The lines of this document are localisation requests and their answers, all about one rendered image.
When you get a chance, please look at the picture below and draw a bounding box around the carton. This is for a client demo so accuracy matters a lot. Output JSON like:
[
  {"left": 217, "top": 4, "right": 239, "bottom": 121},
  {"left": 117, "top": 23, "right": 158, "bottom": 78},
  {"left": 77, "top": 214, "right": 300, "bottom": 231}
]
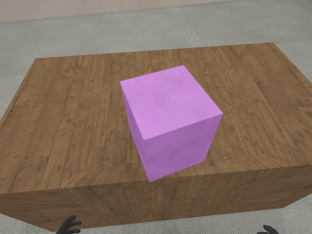
[{"left": 120, "top": 65, "right": 223, "bottom": 182}]

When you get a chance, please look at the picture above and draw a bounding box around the pedestal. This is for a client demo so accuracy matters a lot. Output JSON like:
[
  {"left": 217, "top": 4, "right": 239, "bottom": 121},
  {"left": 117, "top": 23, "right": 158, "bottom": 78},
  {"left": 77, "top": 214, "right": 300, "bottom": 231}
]
[{"left": 0, "top": 42, "right": 312, "bottom": 232}]

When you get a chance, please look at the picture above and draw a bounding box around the left robot hand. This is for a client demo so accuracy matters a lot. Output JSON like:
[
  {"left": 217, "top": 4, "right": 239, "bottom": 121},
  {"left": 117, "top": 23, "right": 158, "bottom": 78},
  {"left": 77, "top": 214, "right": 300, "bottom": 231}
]
[{"left": 56, "top": 215, "right": 81, "bottom": 234}]

